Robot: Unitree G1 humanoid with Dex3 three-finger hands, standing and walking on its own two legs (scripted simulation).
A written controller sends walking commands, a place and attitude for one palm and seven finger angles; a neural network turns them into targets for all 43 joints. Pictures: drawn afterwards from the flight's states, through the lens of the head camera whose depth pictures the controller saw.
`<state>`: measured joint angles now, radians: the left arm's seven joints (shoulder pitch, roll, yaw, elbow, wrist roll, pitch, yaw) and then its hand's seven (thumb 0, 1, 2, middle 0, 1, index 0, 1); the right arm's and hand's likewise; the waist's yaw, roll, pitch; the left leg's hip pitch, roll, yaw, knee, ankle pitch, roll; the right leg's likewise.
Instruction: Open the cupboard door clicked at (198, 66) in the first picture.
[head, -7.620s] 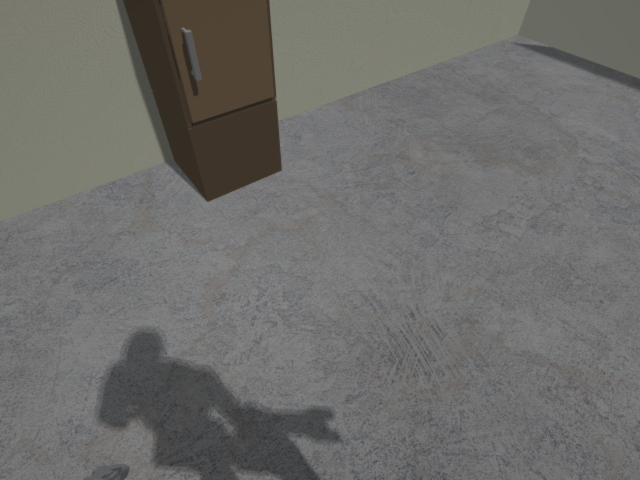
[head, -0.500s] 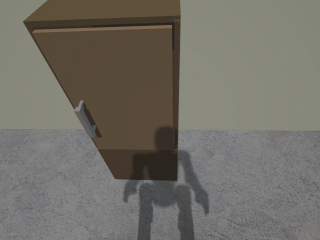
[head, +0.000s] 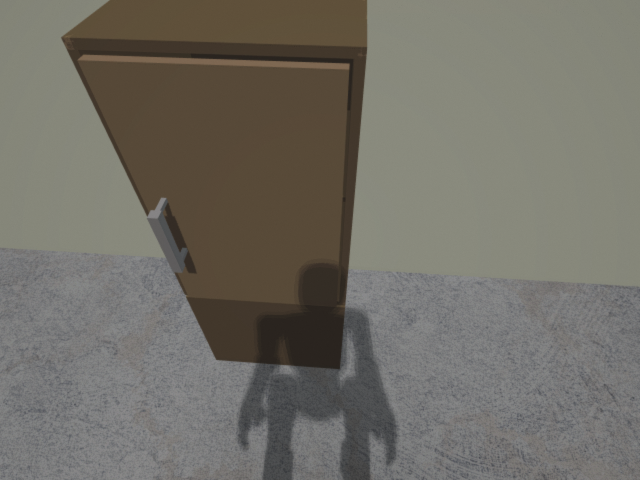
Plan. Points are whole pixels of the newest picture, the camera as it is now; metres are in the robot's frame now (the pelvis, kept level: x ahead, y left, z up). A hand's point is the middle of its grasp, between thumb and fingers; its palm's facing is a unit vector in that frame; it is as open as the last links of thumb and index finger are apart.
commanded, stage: look again from close up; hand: left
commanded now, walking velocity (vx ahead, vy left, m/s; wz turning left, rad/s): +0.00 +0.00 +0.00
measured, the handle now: (171, 236) +0.55 +0.33 -0.09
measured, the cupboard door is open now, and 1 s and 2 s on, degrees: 0 0 0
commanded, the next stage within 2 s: shuffle to correct the standing spot in 0.52 s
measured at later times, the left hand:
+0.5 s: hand out of the picture +0.02 +0.23 -0.18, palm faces +0.04 -0.98 -0.19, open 7.3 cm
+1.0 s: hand out of the picture -0.05 +0.27 -0.20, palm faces +0.08 -0.98 -0.20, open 7.3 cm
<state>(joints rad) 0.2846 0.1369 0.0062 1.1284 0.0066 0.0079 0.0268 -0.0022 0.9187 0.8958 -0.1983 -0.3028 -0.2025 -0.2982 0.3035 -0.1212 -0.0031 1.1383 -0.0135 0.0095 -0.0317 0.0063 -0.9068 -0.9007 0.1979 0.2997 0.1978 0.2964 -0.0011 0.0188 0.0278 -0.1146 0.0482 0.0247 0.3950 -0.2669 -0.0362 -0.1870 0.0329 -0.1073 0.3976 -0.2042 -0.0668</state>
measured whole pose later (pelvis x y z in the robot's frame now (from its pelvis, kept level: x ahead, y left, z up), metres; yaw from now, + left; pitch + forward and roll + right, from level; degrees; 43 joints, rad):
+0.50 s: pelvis -0.01 +0.05 +0.00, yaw +0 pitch -3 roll -1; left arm 0.28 0.17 0.00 1.05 0.01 -0.01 0.03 0.00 0.91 0.90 -0.20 -0.30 -0.20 -0.30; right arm 0.27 -0.17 0.00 1.06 -0.01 -0.01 -0.03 0.01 -0.92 -0.90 0.20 0.30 0.20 0.30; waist 0.01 -0.01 -0.02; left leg -0.12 -0.01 0.04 0.46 -0.29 0.03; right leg -0.18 -0.03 -0.08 0.44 -0.21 0.00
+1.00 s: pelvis -0.03 +0.10 -0.02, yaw -1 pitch -1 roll -1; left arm 0.36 0.14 0.05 1.03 0.03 0.04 0.05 0.00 0.91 0.90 -0.20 -0.30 -0.20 -0.30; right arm 0.35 -0.15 -0.03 1.02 -0.02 0.04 -0.01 0.01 -0.91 -0.90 0.20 0.30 0.20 0.30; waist 0.01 -0.01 0.03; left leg -0.25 -0.08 0.09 0.59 -0.34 0.11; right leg -0.33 -0.10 -0.03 0.59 -0.25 0.04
